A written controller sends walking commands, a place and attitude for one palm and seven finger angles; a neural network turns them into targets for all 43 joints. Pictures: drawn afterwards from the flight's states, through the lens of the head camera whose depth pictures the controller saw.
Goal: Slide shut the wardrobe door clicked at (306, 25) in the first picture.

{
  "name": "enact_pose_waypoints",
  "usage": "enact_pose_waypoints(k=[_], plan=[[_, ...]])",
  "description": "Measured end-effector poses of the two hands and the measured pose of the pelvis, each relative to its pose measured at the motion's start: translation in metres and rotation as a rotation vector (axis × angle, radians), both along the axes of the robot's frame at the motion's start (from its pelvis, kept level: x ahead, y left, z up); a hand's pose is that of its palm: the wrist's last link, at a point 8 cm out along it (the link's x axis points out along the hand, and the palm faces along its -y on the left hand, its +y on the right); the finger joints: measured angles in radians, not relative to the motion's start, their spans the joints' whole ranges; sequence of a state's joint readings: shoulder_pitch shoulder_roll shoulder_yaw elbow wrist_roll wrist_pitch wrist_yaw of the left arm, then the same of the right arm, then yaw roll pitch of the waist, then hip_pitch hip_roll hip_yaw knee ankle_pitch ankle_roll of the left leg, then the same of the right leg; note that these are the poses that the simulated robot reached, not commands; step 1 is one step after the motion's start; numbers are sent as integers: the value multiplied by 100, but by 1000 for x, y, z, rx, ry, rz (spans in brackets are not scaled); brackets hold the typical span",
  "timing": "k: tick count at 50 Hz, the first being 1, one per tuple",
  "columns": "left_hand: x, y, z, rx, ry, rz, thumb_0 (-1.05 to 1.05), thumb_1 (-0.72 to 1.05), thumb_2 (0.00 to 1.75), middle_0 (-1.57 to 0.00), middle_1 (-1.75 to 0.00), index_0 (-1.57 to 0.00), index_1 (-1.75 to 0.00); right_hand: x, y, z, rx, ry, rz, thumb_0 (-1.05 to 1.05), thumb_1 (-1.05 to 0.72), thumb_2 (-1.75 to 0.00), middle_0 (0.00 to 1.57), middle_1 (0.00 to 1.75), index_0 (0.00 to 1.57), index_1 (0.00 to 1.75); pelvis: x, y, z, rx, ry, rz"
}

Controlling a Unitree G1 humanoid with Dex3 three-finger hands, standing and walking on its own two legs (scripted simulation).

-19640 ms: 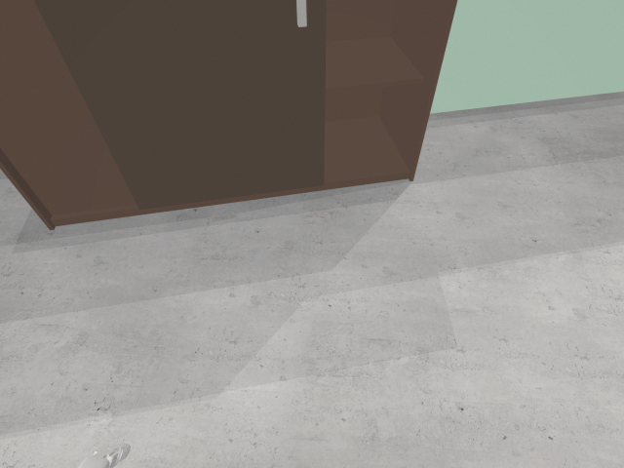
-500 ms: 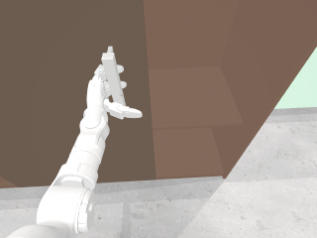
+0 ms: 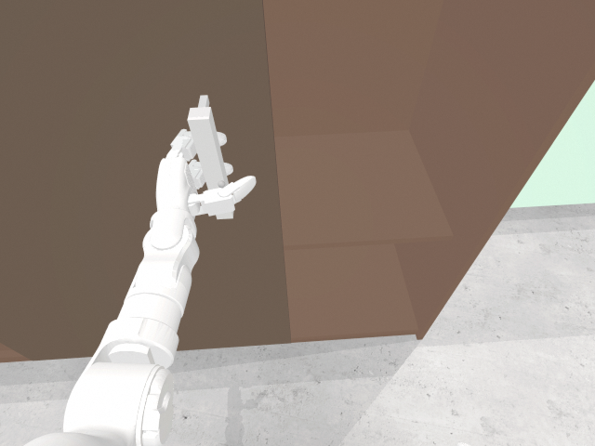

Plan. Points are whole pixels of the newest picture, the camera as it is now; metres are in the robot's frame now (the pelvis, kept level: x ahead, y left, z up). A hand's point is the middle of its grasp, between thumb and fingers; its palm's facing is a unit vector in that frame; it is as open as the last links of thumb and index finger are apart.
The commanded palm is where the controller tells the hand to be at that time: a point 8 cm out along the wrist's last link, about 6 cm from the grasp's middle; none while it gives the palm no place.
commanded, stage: grip the handle and tug to test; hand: left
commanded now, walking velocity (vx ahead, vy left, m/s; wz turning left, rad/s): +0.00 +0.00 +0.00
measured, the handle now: (215, 160) +0.50 +0.11 +0.12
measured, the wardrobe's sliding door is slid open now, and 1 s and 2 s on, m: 0.43 0.43 0.43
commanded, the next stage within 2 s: tug the door sideways, standing still in 0.96 s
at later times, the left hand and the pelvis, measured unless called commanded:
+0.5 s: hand (223, 182) +0.44 +0.09 +0.12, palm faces +0.03 -1.00 +0.01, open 6.5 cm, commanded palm +0.41 +0.16 +0.12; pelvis +0.01 +0.00 +0.00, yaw +0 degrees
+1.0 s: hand (224, 184) +0.44 +0.09 +0.12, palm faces +0.03 -1.00 +0.01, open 6.5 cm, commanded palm +0.38 +0.15 +0.12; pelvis +0.03 +0.00 +0.01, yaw -2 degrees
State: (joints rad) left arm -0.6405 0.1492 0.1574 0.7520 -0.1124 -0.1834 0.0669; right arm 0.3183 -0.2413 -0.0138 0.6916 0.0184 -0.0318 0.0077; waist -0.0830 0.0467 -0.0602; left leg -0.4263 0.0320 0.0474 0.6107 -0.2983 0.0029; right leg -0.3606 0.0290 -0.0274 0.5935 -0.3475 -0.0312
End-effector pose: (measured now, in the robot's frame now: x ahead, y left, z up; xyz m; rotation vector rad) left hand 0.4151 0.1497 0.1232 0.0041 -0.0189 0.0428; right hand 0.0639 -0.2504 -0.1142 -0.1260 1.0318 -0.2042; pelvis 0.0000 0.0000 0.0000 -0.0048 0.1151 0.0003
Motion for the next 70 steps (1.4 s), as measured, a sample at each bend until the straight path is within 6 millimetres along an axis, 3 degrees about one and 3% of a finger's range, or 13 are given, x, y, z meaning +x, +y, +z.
enact_pose_waypoints(k=[9, 41, 49, 58, 64, 70], plan=[[3, 1, 0, -2, 1, -4, 1, 58, 76, -38, -132, -37, -131, 4, 0, 0, -3, 9, -1, 1, -90, -90, 20, 30, 20, 30, 4, 0, 0, 0, 3, -1], [0, -4, 0, -14, 6, -1, 1, 66, 72, -30, -134, -29, -133, 8, -1, 6, 10, -15, -36, 1, -90, -90, 20, 30, 20, 30, 13, -1, 3, 3, -2, -26], [-1, -4, 0, -14, 8, -8, 1, 68, 71, -28, -133, -27, -133, 28, -3, 10, 13, -40, -31, 1, -90, -90, 20, 30, 20, 30, 26, -3, 5, 6, -1, -31], [-1, -5, 1, -10, 14, -3, 1, 67, 74, -28, -133, -27, -134, 69, -2, 15, 5, -74, 18, 1, -90, -90, 20, 30, 20, 30, 41, -3, 6, 7, 0, -11], [1, -8, 1, 3, 21, 22, 2, 67, 80, -32, -135, -31, -137, 89, 3, 8, -2, -53, 90, 1, -90, -90, 20, 30, 20, 30, 41, -2, 4, 3, 6, 30], [0, -10, 2, 4, 24, 48, 2, 67, 83, -32, -137, -31, -138, 95, 15, 4, 16, -51, 134, 1, -91, -90, 20, 30, 20, 30, 37, -2, 2, 3, 10, 54]])
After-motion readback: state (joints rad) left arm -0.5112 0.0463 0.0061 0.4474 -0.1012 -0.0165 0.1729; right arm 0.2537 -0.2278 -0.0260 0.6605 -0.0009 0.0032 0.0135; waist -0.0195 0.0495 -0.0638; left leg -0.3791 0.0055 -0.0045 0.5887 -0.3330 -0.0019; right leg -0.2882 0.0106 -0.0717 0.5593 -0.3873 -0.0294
